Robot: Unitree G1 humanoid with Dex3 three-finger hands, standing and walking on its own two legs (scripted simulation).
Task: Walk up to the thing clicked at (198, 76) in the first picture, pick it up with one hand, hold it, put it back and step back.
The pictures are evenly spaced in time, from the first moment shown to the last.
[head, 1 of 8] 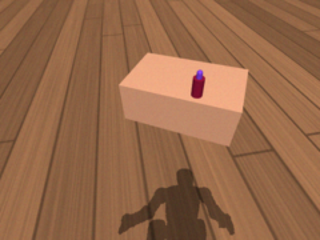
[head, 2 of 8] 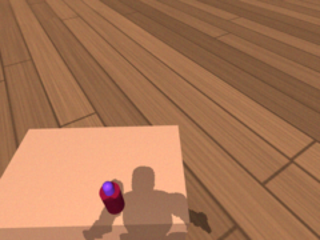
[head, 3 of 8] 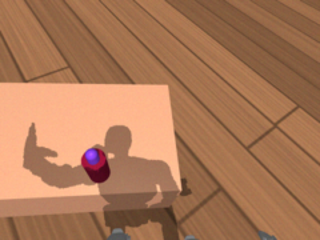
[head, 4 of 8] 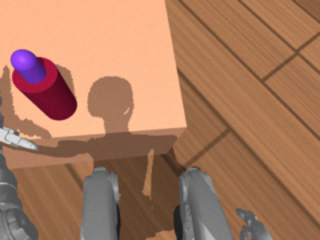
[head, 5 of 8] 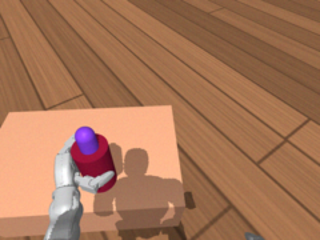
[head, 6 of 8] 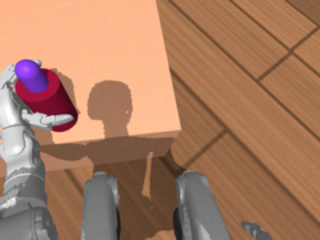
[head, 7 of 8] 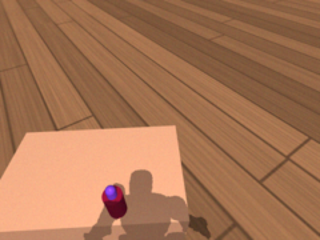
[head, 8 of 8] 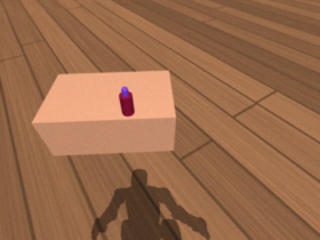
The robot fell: no
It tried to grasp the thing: yes
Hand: left
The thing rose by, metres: 0.34
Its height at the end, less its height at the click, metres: +0.00
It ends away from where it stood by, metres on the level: 0.02
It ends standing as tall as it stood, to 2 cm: yes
